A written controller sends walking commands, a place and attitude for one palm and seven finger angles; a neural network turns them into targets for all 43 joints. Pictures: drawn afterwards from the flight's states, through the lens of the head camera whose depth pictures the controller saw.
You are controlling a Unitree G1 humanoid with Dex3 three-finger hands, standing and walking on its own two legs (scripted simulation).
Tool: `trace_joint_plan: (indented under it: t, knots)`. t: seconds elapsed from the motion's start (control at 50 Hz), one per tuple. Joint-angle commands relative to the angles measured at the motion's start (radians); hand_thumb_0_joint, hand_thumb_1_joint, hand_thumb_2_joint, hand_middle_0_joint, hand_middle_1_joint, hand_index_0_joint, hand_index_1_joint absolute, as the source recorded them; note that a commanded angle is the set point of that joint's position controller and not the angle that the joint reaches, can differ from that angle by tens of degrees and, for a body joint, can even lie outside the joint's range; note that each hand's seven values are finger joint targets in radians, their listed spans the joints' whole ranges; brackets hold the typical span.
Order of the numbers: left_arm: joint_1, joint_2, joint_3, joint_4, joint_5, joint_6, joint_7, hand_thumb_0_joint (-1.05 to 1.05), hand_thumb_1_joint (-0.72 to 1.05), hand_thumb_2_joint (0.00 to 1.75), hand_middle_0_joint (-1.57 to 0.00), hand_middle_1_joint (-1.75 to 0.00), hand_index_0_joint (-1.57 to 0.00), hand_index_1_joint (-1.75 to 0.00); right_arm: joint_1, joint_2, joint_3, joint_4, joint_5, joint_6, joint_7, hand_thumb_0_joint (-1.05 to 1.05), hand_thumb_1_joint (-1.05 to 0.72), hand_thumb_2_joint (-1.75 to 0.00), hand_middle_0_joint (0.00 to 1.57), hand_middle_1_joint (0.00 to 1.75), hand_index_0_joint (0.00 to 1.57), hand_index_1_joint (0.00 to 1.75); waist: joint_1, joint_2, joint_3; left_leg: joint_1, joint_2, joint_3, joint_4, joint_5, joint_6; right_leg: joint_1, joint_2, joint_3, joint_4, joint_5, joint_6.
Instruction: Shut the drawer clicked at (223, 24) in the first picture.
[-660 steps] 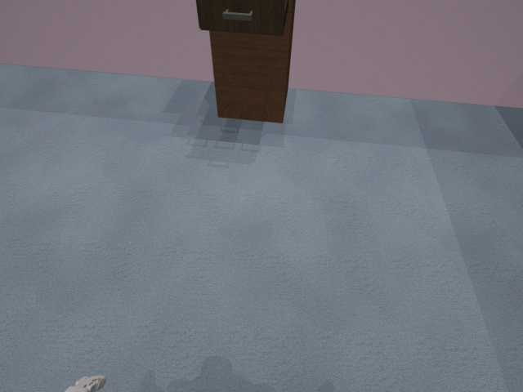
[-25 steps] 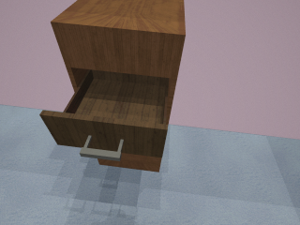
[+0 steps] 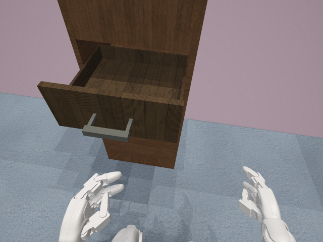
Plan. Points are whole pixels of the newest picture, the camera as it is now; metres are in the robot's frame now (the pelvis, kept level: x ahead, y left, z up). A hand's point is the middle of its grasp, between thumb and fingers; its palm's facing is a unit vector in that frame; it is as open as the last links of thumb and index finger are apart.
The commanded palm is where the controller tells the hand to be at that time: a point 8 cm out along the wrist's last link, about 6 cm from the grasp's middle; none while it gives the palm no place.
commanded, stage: raise the hand and make a fist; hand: left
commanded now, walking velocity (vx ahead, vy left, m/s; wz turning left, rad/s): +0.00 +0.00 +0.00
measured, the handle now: (109, 126) +0.40 +0.18 +0.04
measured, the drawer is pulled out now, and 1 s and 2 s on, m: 0.25 0.25 0.25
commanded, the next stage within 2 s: bring the fist close to the handle in 1.44 s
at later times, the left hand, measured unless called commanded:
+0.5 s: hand (96, 192) +0.20 +0.15 +0.09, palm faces -0.03 -1.00 -0.07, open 3.4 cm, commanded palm +0.16 +0.20 +0.09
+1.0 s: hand (91, 187) +0.19 +0.15 +0.14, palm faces -0.06 -1.00 -0.05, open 3.2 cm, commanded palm +0.17 +0.20 +0.14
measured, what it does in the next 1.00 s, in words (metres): stands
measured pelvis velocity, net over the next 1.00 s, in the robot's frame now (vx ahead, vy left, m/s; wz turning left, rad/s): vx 0.03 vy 0.01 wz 0.02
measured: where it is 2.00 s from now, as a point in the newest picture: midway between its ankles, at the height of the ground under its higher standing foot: outside the picture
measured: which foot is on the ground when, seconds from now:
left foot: down 0.00-1.00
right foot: down 0.00-1.00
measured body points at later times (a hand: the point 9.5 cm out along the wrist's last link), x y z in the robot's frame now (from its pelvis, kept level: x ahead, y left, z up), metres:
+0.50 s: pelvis +0.03 -0.02 +0.02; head +0.06 -0.03 +0.47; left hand +0.20 +0.20 +0.10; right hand +0.17 -0.28 -0.07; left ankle +0.07 +0.10 -0.67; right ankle +0.00 -0.09 -0.67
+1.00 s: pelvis +0.03 +0.01 +0.03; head +0.03 -0.01 +0.48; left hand +0.19 +0.20 +0.14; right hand +0.24 -0.19 -0.02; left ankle +0.07 +0.10 -0.67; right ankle +0.00 -0.09 -0.67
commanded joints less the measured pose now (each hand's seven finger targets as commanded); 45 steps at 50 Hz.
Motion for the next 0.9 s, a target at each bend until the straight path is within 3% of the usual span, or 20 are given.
trace_joint_plan:
  t: [0.0, 0.04, 0.08, 0.16, 0.18, 0.22, 0.26, 0.28, 0.34, 0.4, 0.48, 0.52, 0.58, 0.6, 0.68, 0.7, 0.72, 0.78, 0.8, 0.88]
  knots:
    - [-0.163, 0.104, 0.058, -0.468, -0.044, -0.152, 0.043, 0.00, 0.90, 0.90, -0.68, -0.82, -0.68, -0.82, 0.025, -0.090, -0.012, -0.141, 0.002, -0.024, -0.035, 0.00, -0.90, -0.90, 0.20, 0.30, 0.20, 0.30, -0.061, 0.106, -0.135, 0.183, 0.003, -0.105, -0.112, 0.010, 0.002, -0.114, 0.032, 0.074, -0.206, 0.074, 0.011]
    - [-0.221, 0.109, 0.031, -0.438, -0.064, -0.181, -0.008, 0.00, 0.90, 0.90, -0.72, -0.86, -0.72, -0.86, 0.036, -0.098, 0.000, -0.107, 0.006, -0.058, -0.045, 0.00, -0.90, -0.90, 0.20, 0.30, 0.20, 0.30, -0.095, 0.106, -0.104, 0.151, 0.003, -0.116, -0.073, -0.010, 0.003, -0.146, 0.030, 0.101, -0.230, 0.024, 0.014]
    - [-0.229, 0.113, 0.007, -0.360, -0.073, -0.161, -0.069, 0.00, 0.90, 0.90, -0.76, -0.91, -0.76, -0.91, 0.033, -0.111, 0.010, -0.085, 0.013, -0.088, -0.054, 0.00, -0.90, -0.90, 0.20, 0.30, 0.20, 0.30, -0.117, 0.060, -0.067, 0.112, 0.000, -0.111, -0.044, -0.035, 0.006, -0.149, 0.022, 0.143, -0.276, -0.038, 0.024]
    - [-0.140, 0.191, 0.114, -0.259, -0.111, -0.018, -0.136, 0.00, 0.90, 0.90, -0.84, -0.99, -0.84, -0.99, 0.024, -0.118, 0.013, -0.083, 0.031, -0.102, -0.074, 0.00, -0.90, -0.90, 0.20, 0.30, 0.20, 0.30, -0.059, 0.012, -0.102, 0.094, -0.015, -0.097, -0.069, -0.006, 0.006, -0.014, -0.013, 0.200, -0.362, -0.070, 0.044]
    - [-0.099, 0.227, 0.177, -0.207, -0.112, 0.026, -0.128, 0.00, 0.90, 0.90, -0.86, -1.01, -0.86, -1.01, 0.011, -0.116, 0.010, -0.072, 0.032, -0.094, -0.076, 0.00, -0.90, -0.90, 0.20, 0.30, 0.20, 0.30, -0.040, -0.011, -0.113, 0.097, -0.017, -0.095, -0.075, 0.018, 0.006, 0.026, -0.018, 0.212, -0.371, -0.033, 0.059]
    - [-0.071, 0.225, 0.226, -0.260, -0.139, 0.074, -0.111, 0.00, 0.90, 0.90, -0.90, -1.06, -0.90, -1.06, 0.003, -0.099, 0.010, -0.080, 0.035, -0.081, -0.083, 0.00, -0.90, -0.90, 0.20, 0.30, 0.20, 0.30, -0.010, -0.030, -0.157, 0.123, -0.021, -0.095, -0.110, 0.074, 0.002, 0.124, -0.041, 0.213, -0.368, 0.103, 0.077]
    - [-0.023, 0.208, 0.256, -0.292, -0.152, 0.085, -0.081, 0.00, 0.90, 0.90, -0.94, -1.10, -0.94, -1.10, 0.002, -0.081, 0.006, -0.072, 0.032, -0.078, -0.086, 0.00, -0.90, -0.90, 0.20, 0.30, 0.20, 0.30, 0.006, -0.030, -0.167, 0.161, -0.019, -0.094, -0.142, 0.136, -0.001, 0.172, -0.044, 0.184, -0.348, 0.263, 0.084]
    - [0.007, 0.232, 0.297, -0.268, -0.145, 0.081, -0.061, 0.00, 0.90, 0.90, -0.96, -1.12, -0.96, -1.12, -0.009, -0.079, 0.001, -0.056, 0.029, -0.074, -0.086, 0.00, -0.90, -0.90, 0.20, 0.30, 0.20, 0.30, 0.015, -0.056, -0.155, 0.160, -0.017, -0.098, -0.148, 0.159, -0.001, 0.191, -0.045, 0.181, -0.343, 0.336, 0.097]
    - [0.092, 0.178, 0.264, -0.303, -0.149, 0.023, -0.069, 0.00, 0.90, 0.90, -1.02, -1.19, -1.02, -1.19, 0.010, -0.071, -0.012, -0.042, 0.030, -0.084, -0.074, 0.00, -0.90, -0.90, 0.20, 0.30, 0.20, 0.30, 0.011, -0.056, -0.138, 0.188, -0.022, -0.088, -0.169, 0.230, -0.006, 0.235, -0.052, 0.160, -0.313, 0.592, 0.113]
    - [0.118, 0.157, 0.214, -0.313, -0.141, -0.033, -0.102, 0.00, 0.90, 0.90, -1.08, -1.25, -1.08, -1.25, 0.024, -0.084, -0.021, -0.034, 0.031, -0.107, -0.061, 0.00, -0.90, -0.90, 0.20, 0.30, 0.20, 0.30, -0.012, -0.055, -0.108, 0.220, -0.025, -0.084, -0.176, 0.254, -0.001, 0.206, -0.046, 0.143, -0.315, 0.638, 0.120]
    - [0.128, 0.161, 0.200, -0.351, -0.152, -0.076, -0.129, 0.00, 0.90, 0.90, -1.16, -1.34, -1.16, -1.34, 0.029, -0.100, -0.029, -0.028, 0.035, -0.132, -0.054, 0.00, -0.90, -0.90, 0.20, 0.30, 0.20, 0.30, -0.025, -0.025, -0.099, 0.270, -0.025, -0.084, -0.187, 0.255, 0.004, 0.164, -0.029, 0.121, -0.328, 0.543, 0.103]
    - [0.132, 0.173, 0.207, -0.387, -0.153, -0.088, -0.125, 0.00, 0.90, 0.90, -1.20, -1.38, -1.20, -1.38, 0.043, -0.100, -0.036, -0.031, 0.036, -0.140, -0.052, 0.00, -0.90, -0.90, 0.20, 0.30, 0.20, 0.30, -0.022, 0.009, -0.139, 0.310, -0.022, -0.081, -0.199, 0.276, 0.005, 0.157, -0.018, 0.097, -0.321, 0.514, 0.080]
    - [0.125, 0.165, 0.185, -0.414, -0.140, -0.086, -0.102, 0.00, 0.90, 0.90, -1.26, -1.45, -1.26, -1.45, 0.030, -0.104, -0.034, -0.035, 0.035, -0.142, -0.051, 0.00, -0.90, -0.90, 0.20, 0.30, 0.20, 0.30, -0.025, 0.020, -0.109, 0.340, -0.014, -0.086, -0.218, 0.276, 0.010, 0.123, 0.003, 0.061, -0.323, 0.435, 0.056]
    - [0.125, 0.133, 0.146, -0.435, -0.137, -0.083, -0.099, 0.00, 0.90, 0.90, -1.28, -1.47, -1.28, -1.47, 0.036, -0.101, -0.030, -0.045, 0.035, -0.141, -0.049, 0.00, -0.90, -0.90, 0.20, 0.30, 0.20, 0.30, -0.026, 0.037, -0.122, 0.358, -0.015, -0.085, -0.227, 0.283, 0.011, 0.119, 0.008, 0.047, -0.317, 0.423, 0.048]
    - [0.112, 0.159, 0.145, -0.453, -0.109, -0.034, -0.077, 0.00, 0.90, 0.90, -1.36, -1.56, -1.36, -1.56, 0.019, -0.103, -0.020, -0.064, 0.036, -0.125, -0.044, 0.00, -0.90, -0.90, 0.20, 0.30, 0.20, 0.30, -0.022, 0.046, -0.102, 0.375, -0.005, -0.094, -0.256, 0.259, 0.011, 0.117, 0.015, 0.030, -0.329, 0.360, 0.039]
    - [0.123, 0.126, 0.111, -0.464, -0.107, -0.017, -0.076, 0.00, 0.90, 0.90, -1.38, -1.58, -1.38, -1.58, 0.018, -0.097, -0.015, -0.076, 0.037, -0.120, -0.042, 0.00, -0.90, -0.90, 0.20, 0.30, 0.20, 0.30, -0.020, 0.062, -0.092, 0.383, -0.005, -0.095, -0.268, 0.253, 0.010, 0.116, 0.018, 0.023, -0.330, 0.350, 0.035]
    - [0.112, 0.136, 0.114, -0.476, -0.105, 0.002, -0.074, 0.00, 0.90, 0.90, -1.40, -1.60, -1.40, -1.60, 0.018, -0.098, -0.012, -0.087, 0.039, -0.115, -0.041, 0.00, -0.90, -0.90, 0.20, 0.30, 0.20, 0.30, -0.021, 0.064, -0.092, 0.387, -0.002, -0.099, -0.276, 0.249, 0.009, 0.117, 0.019, 0.018, -0.333, 0.341, 0.034]
    - [0.088, 0.155, 0.121, -0.478, -0.091, 0.054, -0.060, 0.00, 0.90, 0.90, -1.40, -1.60, -1.40, -1.60, 0.004, -0.099, 0.002, -0.095, 0.038, -0.099, -0.042, 0.00, -0.90, -0.90, 0.20, 0.30, 0.20, 0.30, -0.019, 0.040, -0.058, 0.388, 0.001, -0.105, -0.299, 0.206, 0.009, 0.125, 0.022, 0.013, -0.355, 0.299, 0.034]
    - [0.089, 0.124, 0.089, -0.494, -0.092, 0.071, -0.060, 0.00, 0.90, 0.90, -1.40, -1.60, -1.40, -1.60, 0.006, -0.096, 0.008, -0.108, 0.038, -0.095, -0.042, 0.00, -0.90, -0.90, 0.20, 0.30, 0.20, 0.30, -0.021, 0.054, -0.050, 0.393, 0.001, -0.106, -0.307, 0.190, 0.008, 0.122, 0.023, 0.009, -0.358, 0.285, 0.033]
    - [0.056, 0.162, 0.134, -0.502, -0.095, 0.112, -0.043, 0.00, 0.90, 0.90, -1.40, -1.60, -1.40, -1.60, -0.007, -0.096, 0.021, -0.108, 0.037, -0.088, -0.047, 0.00, -0.90, -0.90, 0.20, 0.30, 0.20, 0.30, -0.015, 0.031, -0.026, 0.399, 0.004, -0.114, -0.331, 0.160, 0.006, 0.142, 0.026, 0.006, -0.382, 0.252, 0.030]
